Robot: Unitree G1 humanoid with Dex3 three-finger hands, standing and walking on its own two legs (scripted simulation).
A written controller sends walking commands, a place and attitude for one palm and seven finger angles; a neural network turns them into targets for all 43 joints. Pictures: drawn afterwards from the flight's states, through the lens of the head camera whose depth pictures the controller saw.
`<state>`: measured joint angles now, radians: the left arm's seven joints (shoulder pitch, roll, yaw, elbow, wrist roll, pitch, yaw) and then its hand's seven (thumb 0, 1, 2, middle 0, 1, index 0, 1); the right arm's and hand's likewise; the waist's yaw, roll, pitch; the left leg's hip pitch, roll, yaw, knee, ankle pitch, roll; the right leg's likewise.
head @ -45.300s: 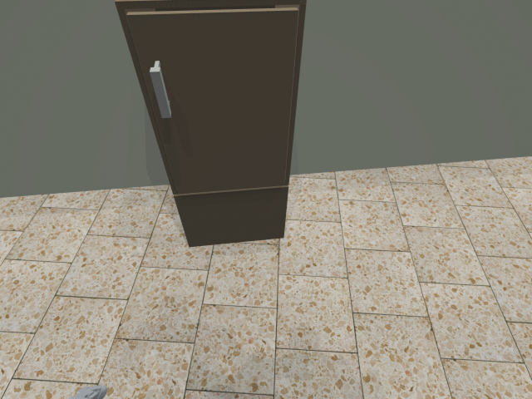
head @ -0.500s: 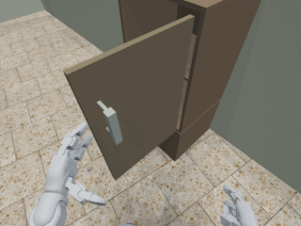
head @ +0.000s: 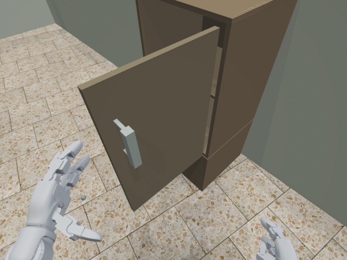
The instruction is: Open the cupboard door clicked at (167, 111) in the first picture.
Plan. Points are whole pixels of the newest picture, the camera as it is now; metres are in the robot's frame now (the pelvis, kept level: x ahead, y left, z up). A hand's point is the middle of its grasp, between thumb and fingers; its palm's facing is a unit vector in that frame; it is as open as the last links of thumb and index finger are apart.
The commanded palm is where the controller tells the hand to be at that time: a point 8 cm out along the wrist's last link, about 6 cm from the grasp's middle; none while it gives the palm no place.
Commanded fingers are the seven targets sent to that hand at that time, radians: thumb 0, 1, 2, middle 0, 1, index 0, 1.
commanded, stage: draw the hand back to the body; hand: left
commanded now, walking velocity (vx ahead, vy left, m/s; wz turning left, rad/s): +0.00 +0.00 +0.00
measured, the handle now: (127, 143) +0.37 +0.14 +0.07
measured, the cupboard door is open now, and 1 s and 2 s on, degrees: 89 89 89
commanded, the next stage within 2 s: step back with the hand held close in 1.30 s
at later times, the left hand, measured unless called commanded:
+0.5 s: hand (40, 188) +0.22 +0.26 +0.13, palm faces +0.31 -0.89 -0.32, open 14.1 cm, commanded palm +0.18 +0.30 +0.16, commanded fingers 0.00 0.20 0.60 -0.17 -0.30 -0.17 -0.30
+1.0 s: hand (1, 166) +0.22 +0.29 +0.19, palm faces +0.44 -0.81 -0.39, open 8.3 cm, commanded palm +0.18 +0.33 +0.21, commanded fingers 0.00 0.90 0.90 -0.20 -0.30 -0.20 -0.30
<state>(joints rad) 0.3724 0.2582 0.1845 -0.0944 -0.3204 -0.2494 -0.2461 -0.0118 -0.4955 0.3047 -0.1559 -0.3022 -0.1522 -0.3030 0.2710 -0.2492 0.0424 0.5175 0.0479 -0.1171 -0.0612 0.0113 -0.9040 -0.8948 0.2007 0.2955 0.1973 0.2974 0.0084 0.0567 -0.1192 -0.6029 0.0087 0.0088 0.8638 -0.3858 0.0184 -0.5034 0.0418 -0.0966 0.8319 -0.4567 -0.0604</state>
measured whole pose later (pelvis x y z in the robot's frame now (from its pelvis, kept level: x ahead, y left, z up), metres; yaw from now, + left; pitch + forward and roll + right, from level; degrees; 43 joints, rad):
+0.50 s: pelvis +0.01 +0.03 +0.04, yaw +0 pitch +0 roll -1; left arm 0.45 0.31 0.18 -0.28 -0.07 -0.06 0.10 -0.01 -0.12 0.46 -0.17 -0.30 -0.17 -0.30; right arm 0.21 -0.23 0.07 0.59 0.02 -0.11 -0.10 0.01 -0.90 -0.89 0.20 0.30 0.20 0.30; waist 0.05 0.05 -0.02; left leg -0.27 -0.03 0.04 0.54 -0.27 0.05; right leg -0.17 0.02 -0.06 0.49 -0.31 -0.02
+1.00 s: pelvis +0.02 +0.03 +0.05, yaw -1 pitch -3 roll -1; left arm 0.44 0.35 0.33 -0.35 -0.07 -0.07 0.12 0.01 0.73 0.83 -0.21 -0.30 -0.20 -0.30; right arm 0.18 -0.23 0.03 0.63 0.01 -0.07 -0.06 0.01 -0.90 -0.89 0.20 0.30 0.20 0.30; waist 0.07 0.05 0.01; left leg -0.12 -0.03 0.05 0.39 -0.21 0.05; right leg -0.03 0.02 -0.04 0.34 -0.26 -0.02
